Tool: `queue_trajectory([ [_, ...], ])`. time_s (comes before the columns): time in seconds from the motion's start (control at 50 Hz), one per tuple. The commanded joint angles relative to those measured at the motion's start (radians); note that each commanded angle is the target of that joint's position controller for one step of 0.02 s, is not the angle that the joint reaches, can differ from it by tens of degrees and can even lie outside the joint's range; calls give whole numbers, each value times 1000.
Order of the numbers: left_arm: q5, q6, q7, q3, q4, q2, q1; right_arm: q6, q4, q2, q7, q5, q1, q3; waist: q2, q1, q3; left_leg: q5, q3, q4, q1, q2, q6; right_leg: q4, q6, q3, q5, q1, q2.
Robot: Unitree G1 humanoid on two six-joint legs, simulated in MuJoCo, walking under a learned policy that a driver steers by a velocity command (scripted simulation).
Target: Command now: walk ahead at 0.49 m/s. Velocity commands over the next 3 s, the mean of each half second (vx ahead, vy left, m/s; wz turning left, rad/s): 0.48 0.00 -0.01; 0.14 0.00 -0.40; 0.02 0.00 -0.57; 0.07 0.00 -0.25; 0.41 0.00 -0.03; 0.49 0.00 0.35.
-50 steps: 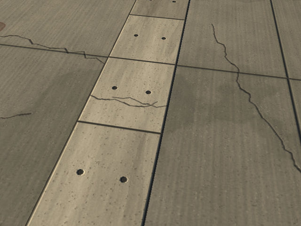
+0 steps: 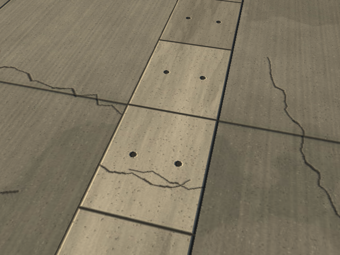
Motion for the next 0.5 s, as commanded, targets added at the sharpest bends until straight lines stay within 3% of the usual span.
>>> queue_trajectory([
  [0.02, -11, -7, 9, 29, -40, 161, 18, -11, -66, -31, 15, 7, -107, 5, -77, -1, 79, 81, 44, -123, 55, -39, -6, -99, -140, 120, 152, -74, -260],
  [0.08, -15, 10, 11, 35, -19, 168, 63, -17, -99, -42, 35, 13, -169, 9, -84, 9, 95, 12, 38, -191, 28, -52, 16, -42, -131, 128, 184, 46, -310],
  [0.12, -15, 21, 14, 43, -17, 183, 55, -24, -106, -68, 45, 16, -148, 2, -103, -21, 78, -64, 43, -222, 75, -68, 43, 13, -113, 136, 277, 103, -340],
  [0.14, -15, 25, 15, 46, -23, 192, 34, -26, -96, -91, 46, 15, -97, -8, -120, -56, 45, -97, 63, -232, 158, -94, 60, 73, -101, 126, 417, 113, -338],
  [0.16, -15, 31, 15, 44, -31, 188, 9, -28, -63, -123, 45, 12, 21, -27, -121, -122, -25, -100, 93, -250, 319, -129, 83, 211, -79, 92, 582, 100, -303],
  [0.18, -8, 34, 16, 32, -44, 157, 5, -28, -7, -180, 38, 7, 206, -53, -96, -194, -147, -84, 64, -223, 588, -105, 121, 435, -48, 50, 574, -11, -248],
  [0.2, 5, 23, 9, 3, -67, 65, 97, -25, 23, -285, 31, -16, 365, -79, 98, -184, -321, -149, -322, -225, 998, 158, 255, 833, 17, 0, 219, -373, -126],
  [0.22, -7, -4, 2, -12, -58, 28, 113, -19, 36, -252, 36, -6, 395, -66, 245, -176, -412, -295, -701, -412, 1125, 268, 341, 1061, 39, 105, -367, -600, -8],
  [0.24, -35, -25, -3, 15, -75, 131, 27, -22, 25, -180, 37, 2, 325, -42, 168, -179, -291, -357, -610, -434, 1040, 228, 286, 1154, 14, 182, -352, -712, -74],
  [0.26, -47, -35, -2, 18, -100, 152, -55, -24, 0, -137, 34, -1, 237, -29, 112, -161, -179, -303, -458, -444, 899, 193, 248, 1144, -3, 155, -267, -736, -128],
  [0.28, -38, -34, 5, 22, -104, 146, -93, -26, -11, -108, 36, -10, 163, -19, 36, -127, -99, -208, -344, -478, 742, 155, 230, 1078, -3, 132, -181, -695, -174],
  [0.32, -20, -7, 12, 32, -95, 119, -72, -32, -10, -64, 42, -24, 114, -5, 48, -68, -47, -128, -225, -538, 571, 98, 207, 976, -1, 139, -100, -578, -221],
  [0.36, -17, 14, 14, 29, -92, 83, -58, -35, 8, -80, 39, -19, 144, -9, 43, -50, -24, -79, -169, -580, 519, 86, 222, 913, 10, 127, -72, -561, -230],
  [0.42, -3, 21, 17, 35, -129, 94, -159, -34, 25, -119, 19, -20, 188, -16, 13, -58, 25, 73, -109, -603, 528, 83, 228, 758, 43, 118, 55, -647, -229],
  [0.46, 2, 18, 12, 29, -141, 71, -194, -25, 29, -115, 7, -24, 187, -11, 22, -54, 26, 288, 1, -571, 516, 40, 195, 610, 54, 92, 161, -601, -202],
  [0.5, 0, 16, 1, 16, -152, 45, -256, -21, 36, -120, -1, -26, 202, -9, 34, -80, 18, 337, 90, -558, 492, 4, 163, 477, 50, 49, 284, -505, -163],
])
